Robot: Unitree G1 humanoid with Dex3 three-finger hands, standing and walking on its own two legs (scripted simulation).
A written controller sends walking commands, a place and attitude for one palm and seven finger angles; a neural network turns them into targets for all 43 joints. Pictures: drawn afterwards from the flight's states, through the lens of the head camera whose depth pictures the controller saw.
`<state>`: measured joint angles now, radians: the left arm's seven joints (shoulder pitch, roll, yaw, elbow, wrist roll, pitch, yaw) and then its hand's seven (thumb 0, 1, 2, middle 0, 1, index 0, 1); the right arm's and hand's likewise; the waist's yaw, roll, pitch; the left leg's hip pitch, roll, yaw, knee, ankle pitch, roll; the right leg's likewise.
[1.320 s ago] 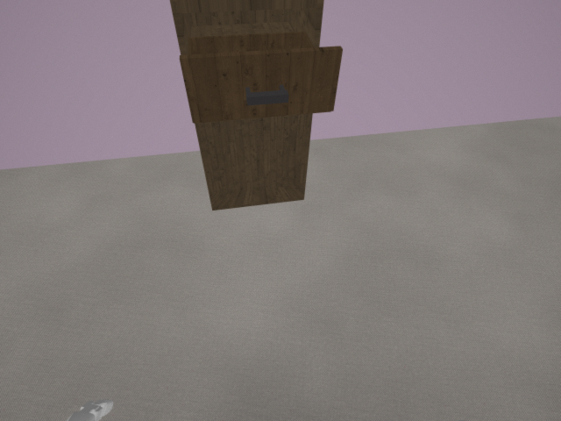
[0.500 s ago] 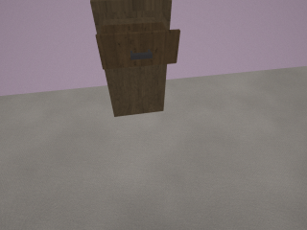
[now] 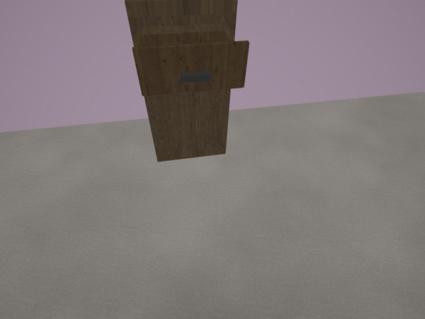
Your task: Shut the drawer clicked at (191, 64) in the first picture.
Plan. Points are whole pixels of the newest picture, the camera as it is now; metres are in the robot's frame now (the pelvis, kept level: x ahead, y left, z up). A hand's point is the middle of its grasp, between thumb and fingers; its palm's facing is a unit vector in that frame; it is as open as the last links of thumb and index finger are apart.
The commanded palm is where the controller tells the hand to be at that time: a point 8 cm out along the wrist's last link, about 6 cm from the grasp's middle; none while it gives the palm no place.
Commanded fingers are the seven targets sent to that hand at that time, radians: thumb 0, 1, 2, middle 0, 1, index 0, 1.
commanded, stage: look at it before walking up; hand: left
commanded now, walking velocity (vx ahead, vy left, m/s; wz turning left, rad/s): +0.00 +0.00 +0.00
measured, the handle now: (194, 74) +0.90 +0.11 +0.00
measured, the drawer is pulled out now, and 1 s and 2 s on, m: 0.29 0.29 0.29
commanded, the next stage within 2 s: walk to a spot facing it in 0.12 s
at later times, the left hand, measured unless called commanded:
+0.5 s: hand out of the picture +0.07 +0.22 -0.17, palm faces -0.09 -0.95 -0.29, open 7.4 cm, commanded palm none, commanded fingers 0.00 0.90 0.90 -0.20 -0.30 -0.20 -0.30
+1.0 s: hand out of the picture +0.09 +0.13 -0.16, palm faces -0.21 -0.95 -0.21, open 7.4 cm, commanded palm none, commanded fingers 0.00 0.90 0.90 -0.20 -0.30 -0.20 -0.30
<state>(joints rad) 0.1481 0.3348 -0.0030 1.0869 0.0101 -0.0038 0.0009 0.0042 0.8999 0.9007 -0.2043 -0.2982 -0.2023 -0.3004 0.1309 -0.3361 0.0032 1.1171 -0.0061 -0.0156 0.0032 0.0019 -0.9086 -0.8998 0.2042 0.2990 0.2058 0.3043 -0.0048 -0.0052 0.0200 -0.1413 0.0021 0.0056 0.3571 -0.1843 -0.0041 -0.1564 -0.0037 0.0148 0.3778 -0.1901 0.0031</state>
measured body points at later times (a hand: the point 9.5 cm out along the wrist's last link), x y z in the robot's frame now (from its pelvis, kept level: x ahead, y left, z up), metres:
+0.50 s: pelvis +0.00 +0.00 -0.01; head +0.01 -0.01 +0.44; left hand +0.08 +0.27 -0.15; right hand +0.06 -0.28 -0.15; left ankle +0.01 +0.12 -0.75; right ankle +0.01 -0.12 -0.74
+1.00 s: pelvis +0.12 -0.06 +0.00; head +0.13 -0.08 +0.45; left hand +0.10 +0.18 -0.14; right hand +0.15 -0.32 -0.15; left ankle +0.25 +0.06 -0.67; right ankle +0.00 -0.11 -0.75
